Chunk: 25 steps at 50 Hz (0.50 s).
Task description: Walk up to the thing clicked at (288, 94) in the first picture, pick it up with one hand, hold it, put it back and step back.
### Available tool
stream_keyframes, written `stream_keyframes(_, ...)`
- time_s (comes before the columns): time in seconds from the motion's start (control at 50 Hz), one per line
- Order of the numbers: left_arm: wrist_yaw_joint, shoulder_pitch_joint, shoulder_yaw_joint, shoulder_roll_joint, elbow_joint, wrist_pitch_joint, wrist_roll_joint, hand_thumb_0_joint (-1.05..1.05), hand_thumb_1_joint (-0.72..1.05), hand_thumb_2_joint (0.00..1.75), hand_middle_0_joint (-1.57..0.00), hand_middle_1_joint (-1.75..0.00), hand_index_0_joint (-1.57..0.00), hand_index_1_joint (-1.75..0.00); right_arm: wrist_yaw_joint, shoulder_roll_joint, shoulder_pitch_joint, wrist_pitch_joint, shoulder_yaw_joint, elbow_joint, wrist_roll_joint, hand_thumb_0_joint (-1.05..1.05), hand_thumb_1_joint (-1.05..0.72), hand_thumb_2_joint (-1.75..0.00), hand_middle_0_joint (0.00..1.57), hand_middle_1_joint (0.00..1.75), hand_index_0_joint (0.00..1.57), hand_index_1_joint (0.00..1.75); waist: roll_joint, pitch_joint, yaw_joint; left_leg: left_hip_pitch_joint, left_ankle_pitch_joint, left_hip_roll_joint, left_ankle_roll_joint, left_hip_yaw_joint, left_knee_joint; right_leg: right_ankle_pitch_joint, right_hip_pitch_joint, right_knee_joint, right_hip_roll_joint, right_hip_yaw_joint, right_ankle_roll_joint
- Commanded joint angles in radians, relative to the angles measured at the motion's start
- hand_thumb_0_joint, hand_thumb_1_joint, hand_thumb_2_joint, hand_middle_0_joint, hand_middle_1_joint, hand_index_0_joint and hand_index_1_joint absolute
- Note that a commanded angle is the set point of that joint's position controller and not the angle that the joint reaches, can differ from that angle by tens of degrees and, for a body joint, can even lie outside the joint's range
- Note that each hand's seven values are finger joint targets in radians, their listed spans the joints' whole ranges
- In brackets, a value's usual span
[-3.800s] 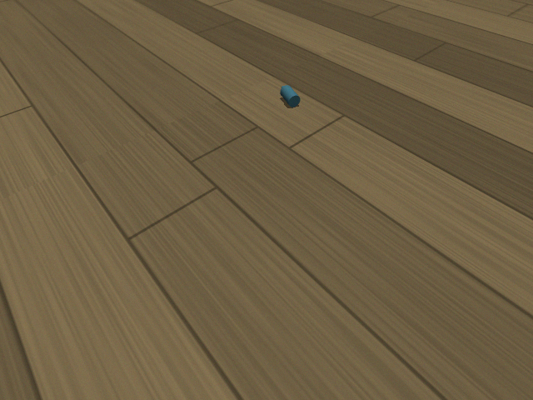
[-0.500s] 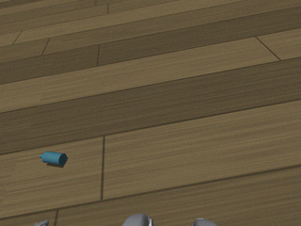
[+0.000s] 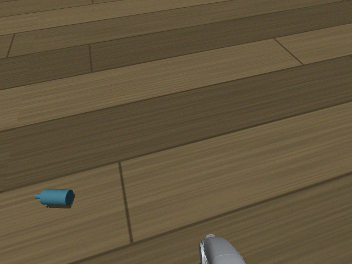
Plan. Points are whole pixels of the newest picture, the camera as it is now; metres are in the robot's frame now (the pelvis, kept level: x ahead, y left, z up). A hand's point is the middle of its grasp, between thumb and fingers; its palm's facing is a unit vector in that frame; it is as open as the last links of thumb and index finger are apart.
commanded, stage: walk up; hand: left
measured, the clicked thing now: (53, 196) +0.59 +0.69 -0.71
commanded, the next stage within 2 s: none
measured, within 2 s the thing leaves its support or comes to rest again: neither
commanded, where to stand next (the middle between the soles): +0.14 +0.39 m, yaw -7 degrees
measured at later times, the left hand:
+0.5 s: hand out of the picture +0.09 +0.56 -0.12, palm faces -0.05 -0.76 -0.65, open 7.4 cm
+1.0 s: hand out of the picture +0.15 +0.65 -0.13, palm faces -0.11 -0.84 -0.53, open 7.4 cm
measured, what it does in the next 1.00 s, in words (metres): steps to the left: right foot, then left foot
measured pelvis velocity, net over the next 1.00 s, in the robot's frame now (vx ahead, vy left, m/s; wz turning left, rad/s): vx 0.04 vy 0.38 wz -0.12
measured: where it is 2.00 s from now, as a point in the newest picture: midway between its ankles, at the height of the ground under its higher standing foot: outside the picture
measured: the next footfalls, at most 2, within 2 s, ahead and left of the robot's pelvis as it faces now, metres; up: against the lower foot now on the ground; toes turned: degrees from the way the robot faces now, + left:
right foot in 0.10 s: +0.14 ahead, -0.04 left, +0.00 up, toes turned -7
left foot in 0.50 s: +0.08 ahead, +0.39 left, +0.00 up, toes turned -1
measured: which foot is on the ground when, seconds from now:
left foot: down 0.00-0.10, up 0.12-0.48, down 0.50-0.90, up 0.92-1.00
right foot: up 0.00-0.08, down 0.10-0.52, up 0.54-0.86, down 0.88-1.00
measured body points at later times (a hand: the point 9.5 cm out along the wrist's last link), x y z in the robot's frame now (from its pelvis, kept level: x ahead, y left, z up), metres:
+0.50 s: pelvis +0.01 +0.21 -0.04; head +0.04 +0.18 +0.41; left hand +0.09 +0.59 -0.08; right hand +0.11 -0.15 -0.14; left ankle +0.04 +0.39 -0.72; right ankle +0.10 -0.03 -0.71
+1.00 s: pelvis +0.04 +0.38 -0.01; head +0.08 +0.34 +0.44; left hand +0.15 +0.70 -0.09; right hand +0.05 +0.06 -0.15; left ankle +0.05 +0.48 -0.66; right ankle +0.09 +0.27 -0.72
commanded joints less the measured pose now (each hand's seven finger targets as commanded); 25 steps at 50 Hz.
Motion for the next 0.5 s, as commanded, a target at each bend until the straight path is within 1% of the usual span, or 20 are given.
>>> stream_keyframes(0.0, 0.016, 0.081, 0.056, 0.188, -0.07, -0.023, -0.011, 0.0, 0.9, 0.9, -0.2, -0.3, -0.2, -0.3, -0.017, -0.23, -0.066, -0.027, -0.063, -0.136, -0.011, 0.0, -0.9, -0.9, 0.2, 0.3, 0.2, 0.3, 0.197, -0.062, 0.041, 0.102, 0.674, 0.174, 0.122, -0.178, -0.185, 0.097, 0.107, -0.262, -0.022, -0.047, 0.003)
stream_keyframes(0.02, 0.019, 0.133, 0.058, 0.184, -0.062, -0.025, -0.009, 0.0, 0.9, 0.9, -0.2, -0.3, -0.2, -0.3, -0.016, -0.227, -0.094, -0.021, -0.062, -0.153, -0.008, 0.0, -0.9, -0.9, 0.2, 0.3, 0.2, 0.3, 0.157, -0.095, 0.077, 0.08, 0.672, 0.148, 0.103, -0.142, -0.121, 0.204, 0.217, -0.388, -0.011, -0.055, 0.002)
stream_keyframes(0.04, 0.027, 0.241, 0.068, 0.191, -0.035, -0.025, -0.005, 0.0, 0.9, 0.9, -0.2, -0.3, -0.2, -0.3, -0.015, -0.212, -0.128, -0.016, -0.058, -0.173, 0.002, 0.0, -0.9, -0.9, 0.2, 0.3, 0.2, 0.3, 0.097, -0.153, 0.137, 0.037, 0.651, 0.117, 0.068, -0.099, 0.003, 0.356, 0.389, -0.551, -0.03, -0.039, -0.003)
stream_keyframes(0.06, 0.041, 0.349, 0.092, 0.244, -0.012, -0.024, 0.005, 0.0, 0.9, 0.9, -0.2, -0.3, -0.2, -0.3, -0.014, -0.184, -0.128, -0.016, -0.049, -0.192, 0.012, 0.0, -0.9, -0.9, 0.2, 0.3, 0.2, 0.3, -0.006, -0.213, 0.194, -0.063, 0.586, 0.073, 0.008, -0.068, 0.185, 0.406, 0.582, -0.616, -0.058, 0.024, -0.02)
stream_keyframes(0.08, 0.053, 0.377, 0.116, 0.312, -0.027, -0.019, 0.017, 0.0, 0.9, 0.9, -0.2, -0.3, -0.2, -0.3, -0.016, -0.13, -0.059, -0.013, -0.034, -0.189, 0.019, 0.0, -0.9, -0.9, 0.2, 0.3, 0.2, 0.3, -0.181, -0.237, 0.198, -0.316, 0.058, -0.001, -0.054, -0.096, 0.355, 0.422, 0.763, -0.619, -0.256, 0.378, -0.089)
stream_keyframes(0.1, 0.057, 0.303, 0.112, 0.32, -0.082, -0.014, 0.028, 0.0, 0.9, 0.9, -0.2, -0.3, -0.2, -0.3, -0.021, -0.17, 0.011, 0.0, -0.041, -0.173, 0.015, 0.0, -0.9, -0.9, 0.2, 0.3, 0.2, 0.3, -0.089, -0.287, 0.149, -0.389, -0.157, -0.003, -0.09, -0.217, 0.507, 0.266, 0.753, -0.636, -0.458, 0.646, -0.194)
stream_keyframes(0.12, 0.06, 0.188, 0.105, 0.313, -0.119, -0.012, 0.024, 0.0, 0.9, 0.9, -0.2, -0.3, -0.2, -0.3, -0.03, -0.226, 0.033, 0.014, -0.061, -0.157, 0.005, 0.0, -0.9, -0.9, 0.2, 0.3, 0.2, 0.3, 0.031, -0.241, 0.116, -0.397, -0.168, 0.018, -0.109, -0.27, 0.61, 0.12, 0.623, -0.677, -0.522, 0.67, -0.273)
stream_keyframes(0.14, 0.067, 0.092, 0.108, 0.324, -0.151, -0.016, 0.02, 0.0, 0.9, 0.9, -0.2, -0.3, -0.2, -0.3, -0.037, -0.252, 0.014, 0.019, -0.075, -0.156, -0.002, 0.0, -0.9, -0.9, 0.2, 0.3, 0.2, 0.3, 0.015, -0.193, 0.098, -0.416, -0.146, 0.035, -0.097, -0.274, 0.687, 0.044, 0.519, -0.711, -0.548, 0.718, -0.316)
stream_keyframes(0.16, 0.062, 0.058, 0.1, 0.293, -0.163, -0.028, 0.021, 0.0, 0.9, 0.9, -0.2, -0.3, -0.2, -0.3, -0.035, -0.272, -0.024, 0.016, -0.08, -0.145, -0.003, 0.0, -0.9, -0.9, 0.2, 0.3, 0.2, 0.3, 0.059, -0.125, 0.094, -0.385, -0.097, 0.063, -0.072, -0.316, 0.688, -0.004, 0.395, -0.71, -0.487, 0.628, -0.288)
stream_keyframes(0.18, 0.055, 0.061, 0.092, 0.267, -0.162, -0.033, 0.024, 0.0, 0.9, 0.9, -0.2, -0.3, -0.2, -0.3, -0.028, -0.277, -0.041, 0.013, -0.087, -0.138, -0.001, 0.0, -0.9, -0.9, 0.2, 0.3, 0.2, 0.3, 0.063, -0.077, 0.094, -0.342, -0.06, 0.049, -0.055, -0.31, 0.66, -0.055, 0.284, -0.718, -0.411, 0.519, -0.237)
stream_keyframes(0.2, 0.048, 0.063, 0.091, 0.269, -0.154, -0.037, 0.033, 0.0, 0.9, 0.9, -0.2, -0.3, -0.2, -0.3, -0.02, -0.276, -0.034, 0.015, -0.089, -0.13, 0.004, 0.0, -0.9, -0.9, 0.2, 0.3, 0.2, 0.3, 0.027, -0.051, 0.084, -0.321, -0.029, 0.035, -0.049, -0.298, 0.638, -0.032, 0.234, -0.689, -0.355, 0.417, -0.193)
stream_keyframes(0.24, 0.033, 0.054, 0.101, 0.276, -0.145, -0.041, 0.046, 0.0, 0.9, 0.9, -0.2, -0.3, -0.2, -0.3, -0.001, -0.243, -0.005, 0.024, -0.08, -0.122, 0.001, 0.0, -0.9, -0.9, 0.2, 0.3, 0.2, 0.3, -0.072, -0.024, 0.075, -0.307, 0.013, 0.031, -0.043, -0.288, 0.613, -0.023, 0.176, -0.639, -0.301, 0.306, -0.169)
stream_keyframes(0.28, 0.025, 0.047, 0.112, 0.302, -0.151, -0.045, 0.053, 0.0, 0.9, 0.9, -0.2, -0.3, -0.2, -0.3, 0.012, -0.237, -0.014, 0.031, -0.083, -0.127, 0.001, 0.0, -0.9, -0.9, 0.2, 0.3, 0.2, 0.3, -0.146, -0.01, 0.073, -0.297, 0.05, 0.042, -0.051, -0.261, 0.589, -0.081, 0.12, -0.654, -0.277, 0.264, -0.163)
stream_keyframes(0.34, 0.017, 0.033, 0.128, 0.341, -0.156, -0.042, 0.062, 0.0, 0.9, 0.9, -0.2, -0.3, -0.2, -0.3, 0.027, -0.233, -0.037, 0.034, -0.085, -0.133, 0.003, 0.0, -0.9, -0.9, 0.2, 0.3, 0.2, 0.3, -0.248, -0.017, 0.076, -0.268, 0.016, 0.078, -0.057, -0.161, 0.406, -0.163, 0.084, -0.627, -0.245, 0.219, -0.151)
stream_keyframes(0.36, 0.017, 0.024, 0.138, 0.367, -0.159, -0.039, 0.069, 0.0, 0.9, 0.9, -0.2, -0.3, -0.2, -0.3, 0.031, -0.236, -0.051, 0.035, -0.087, -0.142, 0.001, 0.0, -0.9, -0.9, 0.2, 0.3, 0.2, 0.3, -0.276, -0.025, 0.077, -0.244, -0.018, 0.09, -0.057, -0.151, 0.357, -0.166, 0.075, -0.615, -0.249, 0.216, -0.15)
stream_keyframes(0.4, 0.015, 0.058, 0.145, 0.385, -0.149, -0.034, 0.072, 0.0, 0.9, 0.9, -0.2, -0.3, -0.2, -0.3, 0.037, -0.244, -0.088, 0.033, -0.091, -0.155, 0.0, 0.0, -0.9, -0.9, 0.2, 0.3, 0.2, 0.3, -0.271, -0.052, 0.102, -0.216, -0.087, 0.083, -0.048, -0.12, 0.271, -0.187, 0.086, -0.576, -0.255, 0.237, -0.154)
stream_keyframes(0.42, 0.017, 0.041, 0.147, 0.397, -0.15, -0.03, 0.072, 0.0, 0.9, 0.9, -0.2, -0.3, -0.2, -0.3, 0.038, -0.258, -0.073, 0.033, -0.1, -0.15, -0.002, 0.0, -0.9, -0.9, 0.2, 0.3, 0.2, 0.3, -0.269, -0.07, 0.094, -0.165, -0.085, 0.078, -0.047, -0.098, 0.258, -0.192, 0.061, -0.566, -0.266, 0.25, -0.147)
stream_keyframes(0.44, 0.02, -0.002, 0.147, 0.402, -0.157, -0.027, 0.071, 0.0, 0.9, 0.9, -0.2, -0.3, -0.2, -0.3, 0.035, -0.259, -0.022, 0.029, -0.104, -0.139, 0.0, 0.0, -0.9, -0.9, 0.2, 0.3, 0.2, 0.3, -0.26, -0.092, 0.053, -0.093, -0.064, 0.077, -0.038, -0.083, 0.174, -0.162, 0.033, -0.529, -0.275, 0.244, -0.137)
stream_keyframes(0.46, 0.021, -0.042, 0.14, 0.385, -0.154, -0.018, 0.069, 0.0, 0.9, 0.9, -0.2, -0.3, -0.2, -0.3, 0.034, -0.266, 0.072, 0.025, -0.115, -0.1, -0.002, 0.0, -0.9, -0.9, 0.2, 0.3, 0.2, 0.3, -0.183, -0.126, -0.003, 0.058, -0.007, 0.05, -0.029, -0.055, 0.074, -0.181, -0.057, -0.432, -0.243, 0.183, -0.098)
stream_keyframes(0.48, 0.027, -0.043, 0.121, 0.314, -0.149, -0.008, 0.072, 0.0, 0.9, 0.9, -0.2, -0.3, -0.2, -0.3, 0.027, -0.278, 0.183, 0.018, -0.126, -0.06, -0.014, 0.0, -0.9, -0.9, 0.2, 0.3, 0.2, 0.3, -0.024, -0.151, -0.061, 0.172, -0.059, 0.019, -0.015, -0.089, -0.015, -0.208, -0.156, -0.204, -0.183, 0.113, -0.051)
